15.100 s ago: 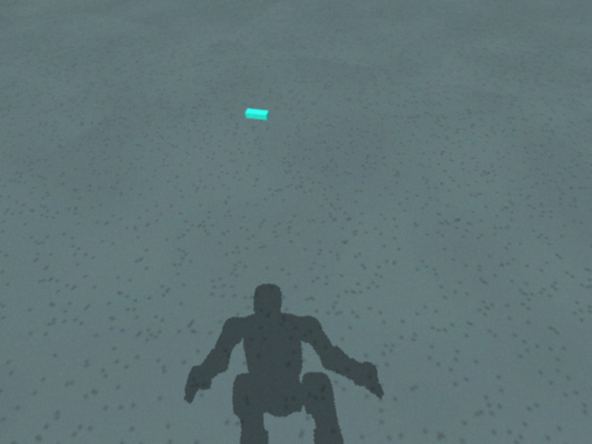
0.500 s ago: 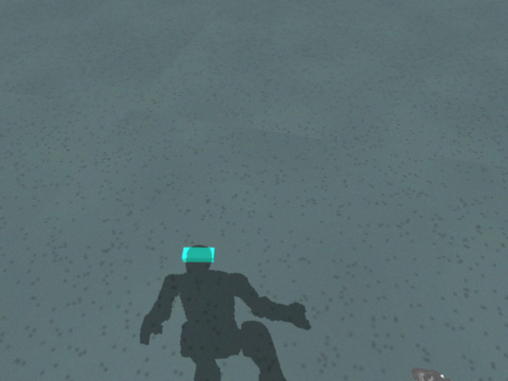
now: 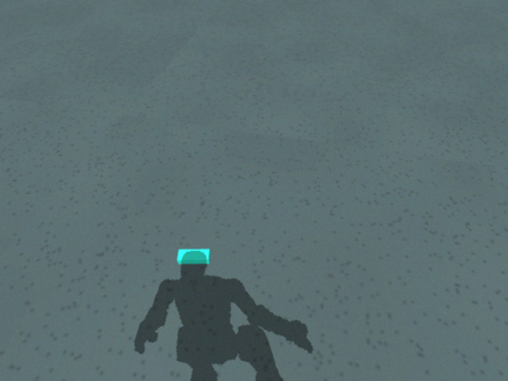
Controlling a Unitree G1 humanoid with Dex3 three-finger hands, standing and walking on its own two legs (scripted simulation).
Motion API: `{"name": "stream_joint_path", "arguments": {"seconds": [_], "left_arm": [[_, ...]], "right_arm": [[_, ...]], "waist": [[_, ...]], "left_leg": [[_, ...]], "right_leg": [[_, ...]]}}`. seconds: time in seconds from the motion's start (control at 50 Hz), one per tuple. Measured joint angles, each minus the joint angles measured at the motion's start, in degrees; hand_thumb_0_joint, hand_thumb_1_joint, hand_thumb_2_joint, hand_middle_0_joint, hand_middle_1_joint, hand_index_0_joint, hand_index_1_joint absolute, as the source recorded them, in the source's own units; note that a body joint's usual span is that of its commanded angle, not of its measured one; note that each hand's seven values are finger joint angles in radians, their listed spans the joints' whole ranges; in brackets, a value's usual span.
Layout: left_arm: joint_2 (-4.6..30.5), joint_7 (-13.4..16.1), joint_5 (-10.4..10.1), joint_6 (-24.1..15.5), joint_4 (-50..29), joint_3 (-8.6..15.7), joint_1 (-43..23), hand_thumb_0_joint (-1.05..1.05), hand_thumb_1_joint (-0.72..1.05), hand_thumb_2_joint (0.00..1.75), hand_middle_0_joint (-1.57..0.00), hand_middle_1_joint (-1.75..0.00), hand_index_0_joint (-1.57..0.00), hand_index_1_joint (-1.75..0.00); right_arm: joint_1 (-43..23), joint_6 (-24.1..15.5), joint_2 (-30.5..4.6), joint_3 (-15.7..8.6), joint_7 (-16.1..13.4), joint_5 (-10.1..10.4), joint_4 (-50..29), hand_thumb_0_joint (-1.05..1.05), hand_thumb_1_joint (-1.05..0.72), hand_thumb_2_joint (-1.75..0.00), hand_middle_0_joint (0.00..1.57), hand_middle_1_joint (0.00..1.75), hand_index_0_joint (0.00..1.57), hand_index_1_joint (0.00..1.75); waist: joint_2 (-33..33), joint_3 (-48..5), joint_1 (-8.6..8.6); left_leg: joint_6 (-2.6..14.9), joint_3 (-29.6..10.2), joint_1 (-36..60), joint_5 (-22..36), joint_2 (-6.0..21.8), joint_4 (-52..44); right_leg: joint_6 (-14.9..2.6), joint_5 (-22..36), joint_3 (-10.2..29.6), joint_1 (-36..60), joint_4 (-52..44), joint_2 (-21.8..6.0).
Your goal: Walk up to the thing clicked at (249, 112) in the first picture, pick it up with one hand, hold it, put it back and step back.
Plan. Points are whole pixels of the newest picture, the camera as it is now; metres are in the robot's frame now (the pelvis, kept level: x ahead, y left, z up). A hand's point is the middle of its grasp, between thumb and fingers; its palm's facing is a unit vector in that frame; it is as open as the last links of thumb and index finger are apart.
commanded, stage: stand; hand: left
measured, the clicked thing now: (194, 256) +0.77 +0.27 -0.77
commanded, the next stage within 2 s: walk up in 0.24 s
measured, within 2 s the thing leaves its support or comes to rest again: neither
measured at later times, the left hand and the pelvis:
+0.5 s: hand out of the picture +0.06 +0.30 -0.16, palm faces +0.05 -0.93 -0.37, open 7.3 cm; pelvis +0.04 +0.02 -0.01, yaw +3 degrees
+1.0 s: hand (110, 314) +0.29 +0.30 -0.15, palm faces -0.06 -0.92 -0.39, open 7.3 cm; pelvis +0.20 +0.03 -0.03, yaw +0 degrees
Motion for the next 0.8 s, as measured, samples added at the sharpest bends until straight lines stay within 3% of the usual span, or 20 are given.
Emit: {"name": "stream_joint_path", "arguments": {"seconds": [0.24, 0.32, 0.36, 0.4, 0.46, 0.52, 0.56, 0.58, 0.62, 0.68, 0.8], "left_arm": [[-0.01, -0.06, -0.13, 0.10, -0.34, -0.18, 0.22, 0.01, 0.91, 0.90, -0.21, -0.30, -0.21, -0.30], [0.24, -1.40, 0.84, -0.43, -2.91, 1.87, 2.55, 0.01, 0.91, 0.90, -0.21, -0.30, -0.21, -0.30], [0.66, -1.57, 1.08, -1.29, -4.53, 2.73, 4.13, 0.01, 0.91, 0.90, -0.21, -0.30, -0.21, -0.30], [1.06, -1.54, 1.39, -2.21, -5.87, 3.52, 5.58, 0.00, 0.90, 0.90, -0.21, -0.30, -0.21, -0.30], [1.20, -1.48, 1.55, -2.35, -6.98, 4.09, 7.98, 0.00, 0.90, 0.90, -0.21, -0.30, -0.21, -0.30], [2.71, -1.71, 1.63, -1.83, -7.66, 4.34, 10.07, 0.00, 0.90, 0.90, -0.21, -0.30, -0.21, -0.30], [3.97, -1.83, 1.29, -1.29, -8.10, 4.37, 11.07, 0.01, 0.90, 0.90, -0.21, -0.30, -0.21, -0.30], [4.38, -1.73, 1.03, -0.91, -8.26, 4.43, 11.38, 0.01, 0.90, 0.90, -0.21, -0.30, -0.21, -0.30], [4.47, -1.41, 0.64, -0.02, -8.07, 4.25, 11.40, 0.01, 0.91, 0.90, -0.21, -0.30, -0.21, -0.30], [4.97, -1.37, 0.02, 0.14, -8.92, 3.55, 11.13, 0.01, 0.91, 0.90, -0.20, -0.30, -0.21, -0.30], [4.77, -2.62, 0.34, -0.44, -11.37, 3.31, 10.56, 0.01, 0.91, 0.90, -0.20, -0.30, -0.21, -0.30]], "right_arm": [[-0.30, -0.26, 0.10, 0.42, -0.05, 0.06, -0.36, 0.00, -0.91, -0.90, 0.20, 0.30, 0.20, 0.30], [2.48, -0.40, -0.38, -1.65, 1.56, -0.92, -3.28, 0.00, -0.91, -0.90, 0.20, 0.30, 0.20, 0.30], [3.89, -0.24, -1.10, -2.40, 1.99, -1.17, -4.62, 0.00, -0.91, -0.90, 0.20, 0.30, 0.20, 0.30], [4.58, 0.16, -1.97, -3.10, 2.02, -1.46, -5.38, 0.00, -0.91, -0.90, 0.20, 0.30, 0.20, 0.30], [5.21, 0.31, -3.48, -4.09, 2.38, -1.42, -6.42, 0.00, -0.91, -0.90, 0.20, 0.30, 0.20, 0.30], [5.47, -0.67, -3.89, -4.62, 3.18, -1.39, -8.29, 0.01, -0.91, -0.90, 0.20, 0.30, 0.20, 0.30], [5.54, -1.87, -3.91, -5.12, 3.32, -1.57, -9.94, 0.00, -0.91, -0.90, 0.20, 0.30, 0.20, 0.30], [5.36, -2.48, -3.78, -5.52, 3.13, -1.85, -10.77, 0.00, -0.91, -0.90, 0.20, 0.30, 0.20, 0.30], [5.77, -3.27, -3.35, -5.79, 2.74, -1.81, -12.36, 0.00, -0.91, -0.90, 0.20, 0.30, 0.20, 0.30], [7.52, -3.03, -2.24, -4.84, 2.33, -0.99, -13.63, 0.00, -0.91, -0.90, 0.20, 0.30, 0.20, 0.30], [10.71, -3.41, -1.37, -3.57, 2.01, -0.66, -15.33, 0.00, -0.91, -0.90, 0.21, 0.30, 0.20, 0.30]], "waist": [[-0.12, -0.21, 0.23], [0.07, -1.50, 0.54], [0.55, -1.85, 0.84], [1.10, -1.37, 1.25], [2.64, -0.54, 2.04], [1.87, 0.55, 2.20], [0.32, 1.62, 2.06], [-0.88, 2.42, 2.13], [-1.53, 2.96, 1.20], [-2.47, 2.60, 0.74], [-2.63, 2.23, 0.03]], "left_leg": [[0.06, 0.22, -0.14, -0.28, -0.07, 0.16], [2.14, -0.19, -1.96, -9.44, -0.48, 6.05], [2.75, -0.71, -3.40, -11.90, -0.43, 9.97], [2.65, -0.77, -6.53, -14.67, -0.39, 17.99], [2.16, -0.36, -10.74, -16.00, 0.85, 25.12], [2.00, 1.18, -11.85, -14.40, 2.56, 20.74], [1.38, 2.53, -10.27, -5.79, 2.37, 15.16], [1.36, 3.76, -9.72, -3.90, 1.50, 15.57], [1.91, 4.38, -9.04, -6.20, 0.78, 17.07], [2.46, 4.91, -5.71, -7.04, 0.35, 14.15], [2.67, 6.03, 1.34, -7.04, -0.01, 7.42]], "right_leg": [[0.06, -0.31, 0.22, -0.30, 0.35, -0.08], [-2.18, -11.07, 0.20, -2.17, 6.83, 0.01], [-2.68, -9.64, 0.14, -2.25, 7.72, 0.45], [-1.72, -4.82, -0.45, -1.40, 7.14, 0.53], [-1.15, -6.64, -1.35, 1.24, 5.65, 0.83], [-0.16, -8.13, -1.68, 3.04, 5.46, -0.19], [0.13, -11.54, -1.19, 1.99, 10.60, -1.83], [-0.94, -13.16, -0.24, -0.17, 16.59, -3.12], [-2.65, -16.74, 4.11, -6.01, 30.62, -1.18], [-3.68, -14.71, 5.84, -13.61, 41.59, 0.80], [-1.40, -7.91, 3.41, -20.91, 33.91, -1.59]]}}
